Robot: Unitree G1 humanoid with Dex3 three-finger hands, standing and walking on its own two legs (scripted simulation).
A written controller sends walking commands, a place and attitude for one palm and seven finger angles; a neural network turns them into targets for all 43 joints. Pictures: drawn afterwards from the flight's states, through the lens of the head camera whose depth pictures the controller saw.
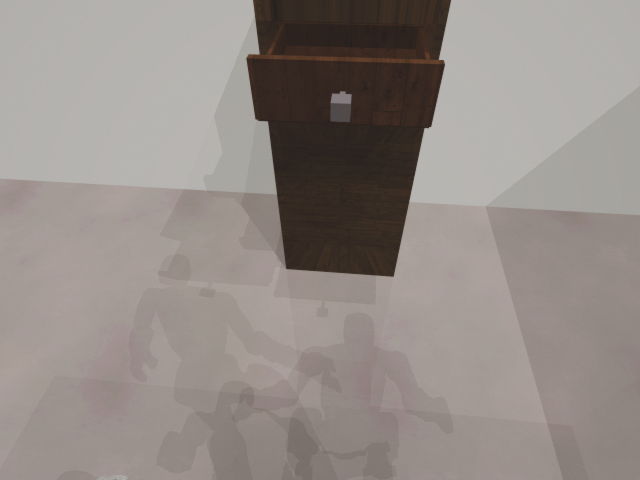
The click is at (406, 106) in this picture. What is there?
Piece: drawer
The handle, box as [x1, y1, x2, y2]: [330, 91, 351, 121]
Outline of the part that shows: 332,93 330,103 330,120 349,121 351,94 346,94 345,91 340,91 339,94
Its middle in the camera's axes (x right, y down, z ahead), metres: +0.04 -0.27 +0.78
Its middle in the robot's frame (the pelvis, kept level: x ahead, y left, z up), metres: +0.78 +0.00 +0.09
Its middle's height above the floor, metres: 0.87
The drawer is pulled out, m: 0.20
